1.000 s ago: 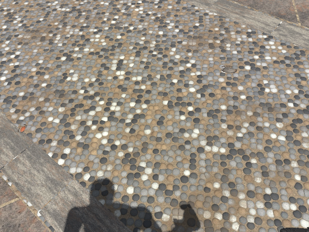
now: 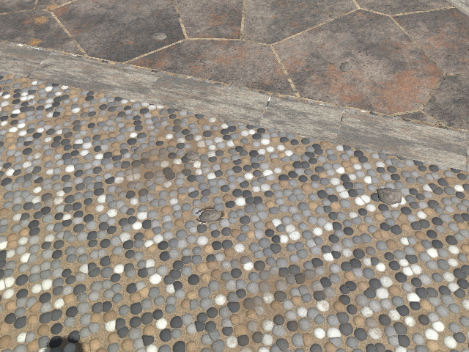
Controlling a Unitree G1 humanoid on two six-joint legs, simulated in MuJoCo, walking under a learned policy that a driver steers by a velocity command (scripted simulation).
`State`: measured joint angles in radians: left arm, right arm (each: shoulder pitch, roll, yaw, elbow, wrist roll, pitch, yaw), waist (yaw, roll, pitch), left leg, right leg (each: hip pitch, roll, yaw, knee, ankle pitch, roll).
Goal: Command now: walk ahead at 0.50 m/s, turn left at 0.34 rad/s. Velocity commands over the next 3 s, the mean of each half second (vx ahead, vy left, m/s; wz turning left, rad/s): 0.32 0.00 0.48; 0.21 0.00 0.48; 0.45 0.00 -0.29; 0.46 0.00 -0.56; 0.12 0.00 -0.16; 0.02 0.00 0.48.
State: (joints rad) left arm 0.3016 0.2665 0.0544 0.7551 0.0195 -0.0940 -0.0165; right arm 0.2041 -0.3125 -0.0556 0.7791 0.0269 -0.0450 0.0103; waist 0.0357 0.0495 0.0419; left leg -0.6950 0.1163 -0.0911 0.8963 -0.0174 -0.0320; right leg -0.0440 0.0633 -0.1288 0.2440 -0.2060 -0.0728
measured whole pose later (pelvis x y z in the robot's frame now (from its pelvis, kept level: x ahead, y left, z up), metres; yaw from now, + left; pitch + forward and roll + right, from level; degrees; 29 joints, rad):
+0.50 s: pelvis +0.24 +0.06 -0.01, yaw +17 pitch +3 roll -1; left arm 0.10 0.32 0.05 0.68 0.01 -0.03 0.04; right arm 0.19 -0.32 -0.07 0.67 0.01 -0.01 0.00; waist -0.02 -0.02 0.08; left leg -0.34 -0.11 -0.08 0.43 -0.13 0.09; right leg -0.64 -0.05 0.11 0.99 -0.34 0.10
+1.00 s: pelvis +0.37 +0.07 +0.00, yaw +32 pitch +2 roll +0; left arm 0.34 0.28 0.06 0.75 -0.01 -0.05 0.01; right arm 0.17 -0.30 -0.06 0.65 0.01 -0.02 0.02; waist 0.08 0.03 -0.01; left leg -0.50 0.03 -0.03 0.77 -0.29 -0.02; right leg -0.16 -0.02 0.00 0.35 -0.23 0.00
